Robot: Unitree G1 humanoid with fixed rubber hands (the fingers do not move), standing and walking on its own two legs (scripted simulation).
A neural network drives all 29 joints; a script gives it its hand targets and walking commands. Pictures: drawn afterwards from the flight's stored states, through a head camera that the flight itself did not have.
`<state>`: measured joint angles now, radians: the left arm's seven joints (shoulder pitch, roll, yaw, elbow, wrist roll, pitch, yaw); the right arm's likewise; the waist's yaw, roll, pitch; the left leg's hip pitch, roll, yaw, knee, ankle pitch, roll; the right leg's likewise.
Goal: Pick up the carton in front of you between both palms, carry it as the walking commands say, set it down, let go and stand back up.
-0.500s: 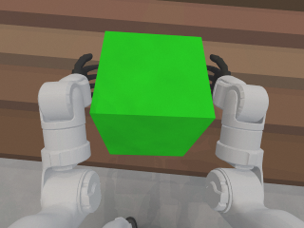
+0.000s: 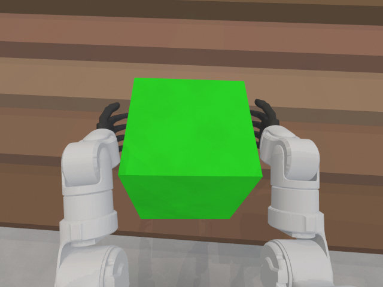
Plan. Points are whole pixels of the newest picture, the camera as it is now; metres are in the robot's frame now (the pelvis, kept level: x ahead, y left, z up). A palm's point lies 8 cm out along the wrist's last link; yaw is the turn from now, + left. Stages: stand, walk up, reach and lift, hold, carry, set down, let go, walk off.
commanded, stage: carry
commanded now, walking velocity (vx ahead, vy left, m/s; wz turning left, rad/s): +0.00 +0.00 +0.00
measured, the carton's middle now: (187, 156) +0.38 +0.00 +0.03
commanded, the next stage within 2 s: none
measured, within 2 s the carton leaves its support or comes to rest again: neither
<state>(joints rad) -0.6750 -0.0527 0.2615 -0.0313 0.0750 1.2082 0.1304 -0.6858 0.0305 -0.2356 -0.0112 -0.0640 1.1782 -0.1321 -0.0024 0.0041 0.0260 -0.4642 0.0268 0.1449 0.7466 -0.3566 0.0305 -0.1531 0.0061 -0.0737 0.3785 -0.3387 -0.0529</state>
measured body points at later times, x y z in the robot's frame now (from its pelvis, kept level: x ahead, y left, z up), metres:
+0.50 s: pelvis +0.06 -0.01 -0.01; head +0.06 -0.01 +0.44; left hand +0.43 +0.13 +0.11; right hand +0.42 -0.18 +0.11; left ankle +0.10 +0.05 -0.74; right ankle +0.01 -0.12 -0.74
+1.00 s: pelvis +0.05 -0.03 -0.01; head +0.03 -0.03 +0.44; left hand +0.41 +0.11 +0.11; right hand +0.41 -0.20 +0.12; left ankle +0.10 +0.05 -0.74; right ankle +0.01 -0.12 -0.74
